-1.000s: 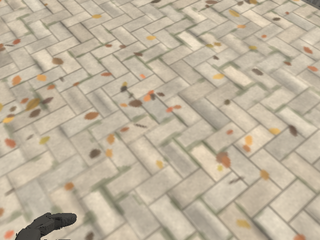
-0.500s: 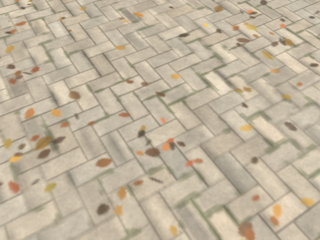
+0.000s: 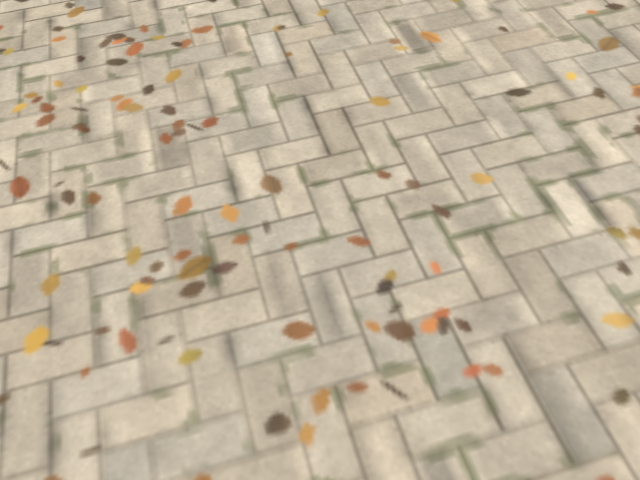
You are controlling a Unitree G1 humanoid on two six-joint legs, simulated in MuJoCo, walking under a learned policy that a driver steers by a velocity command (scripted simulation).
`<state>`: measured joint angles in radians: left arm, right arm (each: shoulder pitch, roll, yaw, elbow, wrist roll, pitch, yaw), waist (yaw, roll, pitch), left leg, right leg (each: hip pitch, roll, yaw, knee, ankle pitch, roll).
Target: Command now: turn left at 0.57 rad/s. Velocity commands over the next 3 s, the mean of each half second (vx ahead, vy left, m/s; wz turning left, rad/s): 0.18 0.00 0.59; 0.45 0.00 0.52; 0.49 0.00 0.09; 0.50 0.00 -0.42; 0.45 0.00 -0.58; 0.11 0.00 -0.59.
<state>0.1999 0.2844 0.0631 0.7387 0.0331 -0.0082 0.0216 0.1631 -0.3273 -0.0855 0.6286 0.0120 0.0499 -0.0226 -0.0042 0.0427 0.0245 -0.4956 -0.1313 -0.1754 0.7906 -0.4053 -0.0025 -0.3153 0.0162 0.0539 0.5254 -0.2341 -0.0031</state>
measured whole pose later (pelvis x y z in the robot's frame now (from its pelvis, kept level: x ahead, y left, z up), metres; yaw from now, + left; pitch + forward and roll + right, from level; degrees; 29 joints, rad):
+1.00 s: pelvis +0.30 +0.11 +0.01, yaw +33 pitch +1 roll -2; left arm 0.24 0.27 0.06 0.77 0.01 -0.10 -0.02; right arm 0.28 -0.31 -0.06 0.69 0.03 -0.03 -0.01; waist 0.02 0.05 0.04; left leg -0.49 0.04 -0.07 1.14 -0.36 0.02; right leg -0.24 0.04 -0.05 0.39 -0.17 -0.04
